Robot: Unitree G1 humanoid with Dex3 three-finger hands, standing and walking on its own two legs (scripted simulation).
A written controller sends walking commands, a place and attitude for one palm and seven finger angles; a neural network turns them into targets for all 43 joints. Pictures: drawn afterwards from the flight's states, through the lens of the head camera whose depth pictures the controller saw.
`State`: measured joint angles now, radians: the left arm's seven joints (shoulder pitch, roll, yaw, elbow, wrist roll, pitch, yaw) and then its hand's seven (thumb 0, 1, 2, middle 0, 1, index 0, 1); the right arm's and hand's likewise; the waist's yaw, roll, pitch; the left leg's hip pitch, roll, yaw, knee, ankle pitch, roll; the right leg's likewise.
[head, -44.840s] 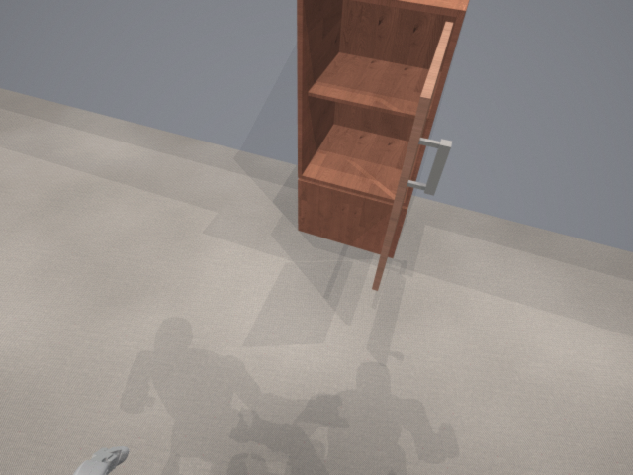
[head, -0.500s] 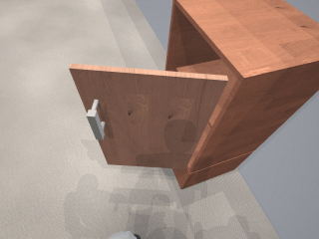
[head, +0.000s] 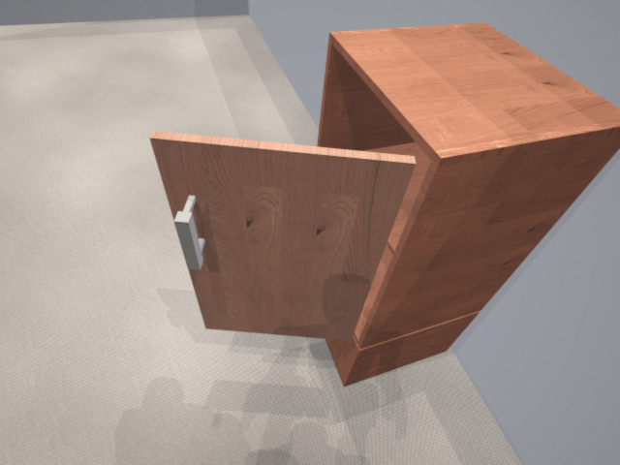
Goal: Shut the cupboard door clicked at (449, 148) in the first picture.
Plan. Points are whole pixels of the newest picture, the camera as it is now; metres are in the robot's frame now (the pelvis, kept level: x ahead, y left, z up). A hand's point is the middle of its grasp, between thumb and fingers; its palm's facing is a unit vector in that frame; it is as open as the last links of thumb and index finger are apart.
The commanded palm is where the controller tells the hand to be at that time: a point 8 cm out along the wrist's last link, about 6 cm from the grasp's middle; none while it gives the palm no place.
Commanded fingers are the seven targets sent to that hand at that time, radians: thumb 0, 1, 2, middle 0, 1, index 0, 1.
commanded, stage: come to a stop and stand still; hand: left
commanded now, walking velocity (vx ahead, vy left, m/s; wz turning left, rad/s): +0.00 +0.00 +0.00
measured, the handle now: (193, 233) +0.46 +0.24 -0.03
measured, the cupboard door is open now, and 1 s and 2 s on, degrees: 67 67 67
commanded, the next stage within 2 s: look again from close up in 0.38 s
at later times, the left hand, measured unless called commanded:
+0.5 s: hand out of the picture +0.00 +0.20 -0.17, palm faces -0.01 -0.97 -0.24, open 7.3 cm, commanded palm none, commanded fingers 0.00 0.90 0.90 -0.20 -0.30 -0.20 -0.30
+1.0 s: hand out of the picture +0.03 +0.17 -0.18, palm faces +0.00 -0.98 -0.18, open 7.3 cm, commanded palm none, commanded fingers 0.00 0.90 0.90 -0.20 -0.30 -0.20 -0.30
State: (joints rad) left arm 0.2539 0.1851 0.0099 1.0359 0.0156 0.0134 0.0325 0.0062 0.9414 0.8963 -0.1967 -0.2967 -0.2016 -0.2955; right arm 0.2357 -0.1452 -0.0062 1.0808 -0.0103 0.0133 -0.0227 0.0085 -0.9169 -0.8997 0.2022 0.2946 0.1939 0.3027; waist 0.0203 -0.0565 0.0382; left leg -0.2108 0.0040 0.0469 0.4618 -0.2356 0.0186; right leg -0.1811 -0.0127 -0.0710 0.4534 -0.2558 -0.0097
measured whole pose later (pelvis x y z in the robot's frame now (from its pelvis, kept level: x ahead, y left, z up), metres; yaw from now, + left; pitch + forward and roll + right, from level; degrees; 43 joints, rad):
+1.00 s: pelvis +0.02 +0.00 +0.00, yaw -1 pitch +0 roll +0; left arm 0.27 0.16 -0.02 1.11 0.01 -0.01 0.03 0.00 0.92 0.90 -0.20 -0.30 -0.20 -0.30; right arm 0.23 -0.16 0.02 1.13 -0.01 -0.02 -0.03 0.01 -0.92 -0.90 0.20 0.29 0.19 0.30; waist 0.01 -0.02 0.04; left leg -0.16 0.00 0.06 0.42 -0.25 0.02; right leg -0.15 -0.02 -0.06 0.44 -0.28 -0.01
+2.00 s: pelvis -0.04 +0.00 -0.10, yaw +0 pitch +14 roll -2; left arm 0.49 0.20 0.16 -0.11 -0.25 -0.38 -0.10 0.02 0.90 0.90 -0.84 -1.01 -0.85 -1.00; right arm 0.32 -0.20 0.00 0.54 0.02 -0.19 -0.05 0.02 -0.90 -0.90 0.21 0.30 0.20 0.30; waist 0.00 0.02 -0.14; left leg -0.93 0.04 0.01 1.18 -0.50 0.01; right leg -0.89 -0.01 -0.09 1.15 -0.52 -0.03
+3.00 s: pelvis -0.02 +0.00 -0.09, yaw +0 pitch +13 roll -2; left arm 0.39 0.24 0.17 -0.08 -0.28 -0.42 -0.19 0.01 0.90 0.90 -1.29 -1.50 -1.30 -1.50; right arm 0.27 -0.24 0.01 0.50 0.02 -0.16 -0.04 0.02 -0.90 -0.90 0.21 0.30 0.20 0.30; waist 0.00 0.03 -0.14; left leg -0.87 0.03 0.00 1.14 -0.51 0.02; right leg -0.81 -0.01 -0.10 1.10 -0.52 -0.02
